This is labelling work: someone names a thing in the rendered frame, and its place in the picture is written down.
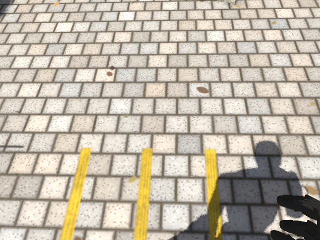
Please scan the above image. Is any robot right hand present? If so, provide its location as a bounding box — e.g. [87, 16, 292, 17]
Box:
[270, 194, 320, 240]

